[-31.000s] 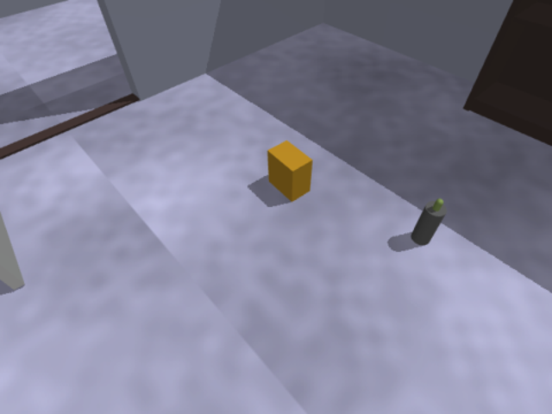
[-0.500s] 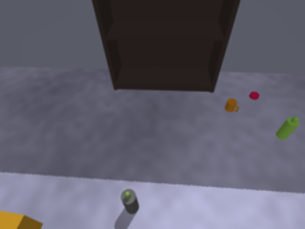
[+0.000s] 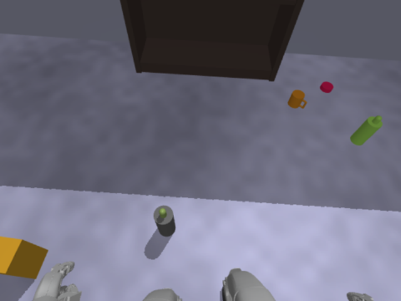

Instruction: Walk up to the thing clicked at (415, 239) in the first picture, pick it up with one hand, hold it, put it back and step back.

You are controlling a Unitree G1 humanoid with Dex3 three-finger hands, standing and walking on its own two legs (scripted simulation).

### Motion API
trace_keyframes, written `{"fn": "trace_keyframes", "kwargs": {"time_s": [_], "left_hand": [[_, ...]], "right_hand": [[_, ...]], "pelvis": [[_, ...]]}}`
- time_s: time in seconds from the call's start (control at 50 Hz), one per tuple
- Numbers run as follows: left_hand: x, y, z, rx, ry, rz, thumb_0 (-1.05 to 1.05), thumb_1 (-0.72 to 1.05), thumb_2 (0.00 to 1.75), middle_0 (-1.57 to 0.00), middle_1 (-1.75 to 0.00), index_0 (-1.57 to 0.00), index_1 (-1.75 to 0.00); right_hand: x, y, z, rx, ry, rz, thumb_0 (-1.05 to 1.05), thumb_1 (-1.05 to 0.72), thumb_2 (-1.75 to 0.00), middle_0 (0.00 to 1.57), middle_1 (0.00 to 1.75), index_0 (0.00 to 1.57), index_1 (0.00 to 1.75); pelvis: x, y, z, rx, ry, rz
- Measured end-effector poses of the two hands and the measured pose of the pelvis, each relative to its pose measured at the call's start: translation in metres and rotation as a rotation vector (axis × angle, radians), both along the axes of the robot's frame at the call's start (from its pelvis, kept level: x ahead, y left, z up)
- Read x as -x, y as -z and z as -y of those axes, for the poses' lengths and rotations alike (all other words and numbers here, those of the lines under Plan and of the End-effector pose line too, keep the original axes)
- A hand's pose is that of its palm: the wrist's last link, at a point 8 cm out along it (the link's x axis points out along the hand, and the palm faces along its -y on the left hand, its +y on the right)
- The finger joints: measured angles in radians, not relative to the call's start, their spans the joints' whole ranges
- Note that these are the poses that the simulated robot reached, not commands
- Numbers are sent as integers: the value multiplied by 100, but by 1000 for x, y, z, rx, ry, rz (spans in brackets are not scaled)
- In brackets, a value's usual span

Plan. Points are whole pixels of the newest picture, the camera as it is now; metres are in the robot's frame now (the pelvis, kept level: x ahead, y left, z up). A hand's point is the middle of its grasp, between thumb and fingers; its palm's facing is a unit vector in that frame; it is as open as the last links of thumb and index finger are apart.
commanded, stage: step back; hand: left
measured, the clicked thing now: (164, 220) +0.45 +0.14 -0.63
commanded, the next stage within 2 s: none
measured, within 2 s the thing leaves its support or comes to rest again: neither
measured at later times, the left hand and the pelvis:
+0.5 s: hand out of the picture +0.00 +0.24 -0.13, palm faces -0.10 -0.91 -0.39, open 7.3 cm; pelvis -0.11 -0.02 +0.01, yaw -5 degrees
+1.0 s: hand out of the picture -0.14 +0.25 -0.14, palm faces -0.09 -0.92 -0.39, open 7.3 cm; pelvis -0.25 -0.02 +0.00, yaw -5 degrees
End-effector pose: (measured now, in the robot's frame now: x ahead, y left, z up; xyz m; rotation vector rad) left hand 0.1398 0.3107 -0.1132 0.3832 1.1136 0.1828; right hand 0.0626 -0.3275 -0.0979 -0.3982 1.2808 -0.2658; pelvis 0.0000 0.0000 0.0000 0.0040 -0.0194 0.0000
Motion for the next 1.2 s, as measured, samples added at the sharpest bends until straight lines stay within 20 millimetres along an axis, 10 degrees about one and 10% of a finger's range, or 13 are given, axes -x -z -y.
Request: {"fn": "trace_keyframes", "kwargs": {"time_s": [0.22,0.48,0.72,1.02,1.2], "left_hand": [[46,-2,5,21,46,-53,0,91,90,-21,-30,-21,-30],[133,-19,31,-8,44,-57,1,91,90,-21,-30,-21,-30],[171,-11,12,12,14,62,1,91,90,-21,-30,-21,-30],[290,-7,25,-12,31,-47,1,91,90,-21,-30,-21,-30],[374,-25,44,-33,2,-73,1,91,90,-21,-30,-21,-30]], "right_hand": [[47,-9,-19,-8,35,49,1,-91,-90,21,30,21,30],[96,12,6,-67,52,98,1,-91,-90,21,30,21,30],[157,3,-7,-14,-40,62,1,-91,-90,21,30,21,30],[222,-9,17,-6,-41,208,1,-90,-90,21,31,21,30],[299,4,35,-43,1,139,1,-91,-90,21,30,21,30]], "pelvis": [[39,-10,-6,23,55,0],[103,-6,16,-8,89,18],[168,0,4,-23,30,26],[262,1,26,17,97,15],[320,-7,39,-18,72,17]]}}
